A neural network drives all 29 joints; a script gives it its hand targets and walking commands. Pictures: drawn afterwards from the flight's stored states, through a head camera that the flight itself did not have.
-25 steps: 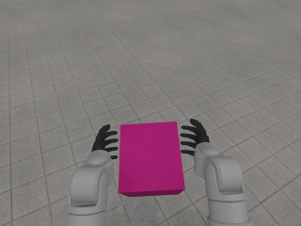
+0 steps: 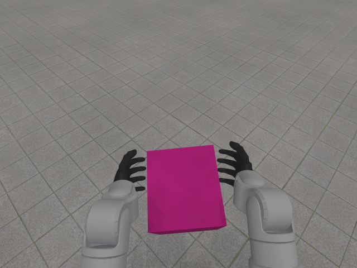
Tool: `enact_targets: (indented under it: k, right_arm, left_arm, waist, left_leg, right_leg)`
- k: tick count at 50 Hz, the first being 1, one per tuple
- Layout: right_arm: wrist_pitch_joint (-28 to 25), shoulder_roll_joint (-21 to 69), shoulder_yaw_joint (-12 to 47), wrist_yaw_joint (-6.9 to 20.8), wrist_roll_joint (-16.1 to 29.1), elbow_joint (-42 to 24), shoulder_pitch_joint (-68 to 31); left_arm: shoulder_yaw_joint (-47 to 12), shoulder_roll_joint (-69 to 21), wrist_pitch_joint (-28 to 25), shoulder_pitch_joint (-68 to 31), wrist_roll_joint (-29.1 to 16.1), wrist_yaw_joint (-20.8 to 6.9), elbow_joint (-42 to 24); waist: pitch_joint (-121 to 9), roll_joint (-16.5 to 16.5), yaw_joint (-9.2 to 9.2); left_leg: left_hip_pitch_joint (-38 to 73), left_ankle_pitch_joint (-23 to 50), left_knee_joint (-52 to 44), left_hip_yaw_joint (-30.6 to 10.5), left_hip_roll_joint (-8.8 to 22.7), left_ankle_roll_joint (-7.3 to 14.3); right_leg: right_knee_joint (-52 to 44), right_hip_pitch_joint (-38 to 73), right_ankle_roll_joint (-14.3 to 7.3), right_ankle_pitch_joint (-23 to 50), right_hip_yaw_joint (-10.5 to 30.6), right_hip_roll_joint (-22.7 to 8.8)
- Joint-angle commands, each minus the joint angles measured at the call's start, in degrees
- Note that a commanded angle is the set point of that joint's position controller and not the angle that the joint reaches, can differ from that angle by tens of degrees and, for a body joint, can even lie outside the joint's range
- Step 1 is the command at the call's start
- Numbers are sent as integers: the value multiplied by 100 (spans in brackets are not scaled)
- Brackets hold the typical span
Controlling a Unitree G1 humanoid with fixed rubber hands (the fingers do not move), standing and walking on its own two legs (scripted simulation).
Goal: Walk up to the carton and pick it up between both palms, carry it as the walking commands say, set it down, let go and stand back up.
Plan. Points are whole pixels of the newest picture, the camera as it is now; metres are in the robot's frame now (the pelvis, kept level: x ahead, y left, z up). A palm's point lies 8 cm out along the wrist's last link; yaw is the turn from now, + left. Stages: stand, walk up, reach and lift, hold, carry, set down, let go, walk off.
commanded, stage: carry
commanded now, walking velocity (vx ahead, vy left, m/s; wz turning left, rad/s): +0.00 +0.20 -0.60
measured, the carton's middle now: (184, 193) +0.32 -0.01 -0.01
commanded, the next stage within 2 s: none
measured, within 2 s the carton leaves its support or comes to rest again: neither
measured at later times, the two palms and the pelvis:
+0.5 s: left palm (117, 195) +0.26 +0.12 +0.09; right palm (246, 228) +0.20 -0.11 +0.09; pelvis -0.04 +0.10 +0.01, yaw -18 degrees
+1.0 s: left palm (100, 200) +0.25 +0.15 +0.09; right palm out of the picture +0.12 -0.05 +0.09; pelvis -0.04 +0.22 +0.00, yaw -36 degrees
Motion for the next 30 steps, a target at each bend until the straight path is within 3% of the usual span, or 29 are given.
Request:
enact_targets:
  k: [1, 2, 3, 5, 6, 7, 9, 11, 13, 14, 15, 16, 17, 18, 19, 20, 21, 22, 24, 28, 29, 30]
  right_arm:
    - [-158, 6013, 2907, 1160, 1568, -626, -1656]
    - [-149, 5806, 2846, 1164, 1484, -585, -1415]
    - [-190, 5822, 2782, 1175, 1503, -658, -1500]
    - [-202, 5876, 2549, 1170, 1311, -517, -1323]
    - [-228, 5867, 2482, 1144, 1273, -641, -1502]
    - [-248, 5858, 2406, 1119, 1204, -707, -1450]
    - [-277, 5833, 2406, 1078, 1185, -859, -1403]
    - [-259, 5749, 2444, 1036, 1202, -841, -1327]
    - [-194, 5662, 2486, 989, 1139, -703, -1204]
    - [-151, 5614, 2499, 961, 1103, -568, -1122]
    - [-132, 5568, 2537, 958, 1113, -540, -1090]
    - [-106, 5557, 2559, 949, 1136, -444, -1221]
    - [-69, 5551, 2648, 968, 1134, -514, -1314]
    - [-71, 5755, 2954, 1036, 1413, -913, -1809]
    - [-87, 5926, 3036, 1066, 1517, -972, -2007]
    - [-108, 6035, 3064, 1099, 1547, -917, -2123]
    - [-132, 6102, 3129, 1137, 1582, -876, -2166]
    - [-151, 6146, 3125, 1162, 1599, -860, -2138]
    - [-177, 6267, 3152, 1183, 1689, -930, -2180]
    - [-115, 6154, 3038, 1159, 1596, -785, -1720]
    - [-95, 6083, 2966, 1157, 1552, -699, -1500]
    - [-84, 6034, 2925, 1162, 1533, -687, -1489]
  left_arm:
    - [-2243, -5584, -271, -1832, -1492, -975, -920]
    - [-2307, -5601, -219, -1716, -1456, -986, -909]
    - [-2465, -5639, -186, -1910, -1488, -994, -891]
    - [-2662, -5803, -186, -2365, -1757, -1060, -988]
    - [-2691, -5874, -185, -2526, -1854, -1085, -979]
    - [-2719, -5889, -196, -2616, -1941, -1097, -1067]
    - [-2769, -5925, -197, -2561, -2031, -1101, -1085]
    - [-2684, -5772, -183, -2375, -2000, -1048, -1029]
    - [-2559, -5652, -144, -2115, -1932, -1025, -845]
    - [-2486, -5612, -111, -1941, -1880, -1015, -659]
    - [-2430, -5567, -105, -1859, -1844, -1020, -622]
    - [-2280, -5498, -97, -1744, -1797, -1032, -461]
    - [-2193, -5383, -110, -1779, -1756, -1038, -379]
    - [-2117, -5467, -183, -1695, -1675, -1031, -480]
    - [-2144, -5604, -195, -1780, -1665, -1063, -567]
    - [-2208, -5687, -229, -2015, -1689, -1093, -721]
    - [-2168, -5718, -264, -2018, -1628, -1093, -690]
    - [-2146, -5748, -298, -2072, -1598, -1085, -750]
    - [-2136, -5747, -365, -2207, -1600, -1071, -1040]
    - [-2186, -5624, -295, -1971, -1512, -1008, -1038]
    - [-2226, -5576, -259, -1874, -1491, -980, -985]
    - [-2239, -5549, -220, -1815, -1475, -980, -901]
  waist:
    - [-2471, 236, 198]
    - [-2458, 1910, 263]
    - [-2244, 1985, 272]
    - [-1932, 1409, 223]
    - [-1879, 1236, 193]
    - [-1858, 1280, 164]
    - [-1983, 1312, 140]
    - [-2114, 1274, 108]
    - [-2123, 1040, 177]
    - [-2132, 935, 236]
    - [-2110, 693, 294]
    - [-1896, -35, 353]
    - [-1726, -1749, 327]
    - [-1763, -1860, 273]
    - [-1759, -1207, 225]
    - [-1754, -792, 216]
    - [-1692, -860, 219]
    - [-1652, -939, 210]
    - [-1755, -949, 235]
    - [-2015, -1355, 248]
    - [-2160, -1149, 182]
    - [-2312, -594, 162]
  left_leg:
    - [1991, 873, -2087, -867, 949, 222]
    - [2417, 1713, -2377, -2580, 2445, 754]
    - [2246, 2328, -1985, -2166, 2282, 1149]
    - [1551, 2092, -1882, -1191, 1790, 1042]
    - [1526, 1844, -1852, -631, 1513, 902]
    - [1609, 1818, -1837, -361, 1382, 878]
    - [1877, 1967, -1786, -146, 1333, 915]
    - [2038, 2253, -1704, -145, 1472, 1084]
    - [1918, 2362, -1587, -28, 1525, 1115]
    - [1847, 2499, -1391, 148, 1450, 993]
    - [1513, 2452, -974, 476, 1300, 729]
    - [219, 1519, -228, 527, 928, 345]
    - [-1601, -735, 798, 650, 166, 4]
    - [-1773, -1405, 1691, -8, 92, -47]
    - [-1739, -1083, 2231, -321, 246, -81]
    - [-1542, -633, 2245, -411, 377, -70]
    - [-1354, -291, 2122, -314, 377, -53]
    - [-1085, -174, 1900, -247, 320, -51]
    - [-585, -165, 1325, -18, 79, -86]
    - [430, -28, -265, 138, -170, -41]
    - [1017, 169, -1112, 172, -133, -4]
    - [1606, 374, -1782, -42, 191, 60]
  right_leg:
    - [591, 122, -405, 985, 40, -328]
    - [1689, -1147, -62, -1483, -466, 306]
    - [2690, -1275, -71, -2123, -501, 282]
    - [3282, -1127, -217, -1705, -398, 117]
    - [3079, -1087, -233, -1438, -463, 85]
    - [2817, -1046, -221, -1245, -572, 104]
    - [2307, -861, -195, -1240, -747, 177]
    - [1652, -583, -230, -1272, -843, 168]
    - [569, -85, -360, -814, -915, 110]
    - [-279, 314, -415, -366, -1006, 135]
    - [-1319, 974, -468, 370, -932, -54]
    - [-1652, 1974, -646, 694, 287, -715]
    - [-1587, 2916, -1281, 2596, 2378, -2080]
    - [-1364, 2631, -1865, 3886, 2877, -2408]
    - [-1270, 2520, -1765, 3690, 2352, -2217]
    - [-1233, 2264, -1497, 2974, 1695, -1922]
    - [-1203, 2027, -1281, 2736, 1186, -1641]
    - [-1138, 1796, -1188, 2765, 951, -1463]
    - [-1116, 1522, -1139, 2470, 846, -1263]
    - [-953, 1137, -919, 2279, 900, -1077]
    - [-591, 910, -819, 2223, 798, -930]
    - [-61, 612, -638, 1869, 464, -639]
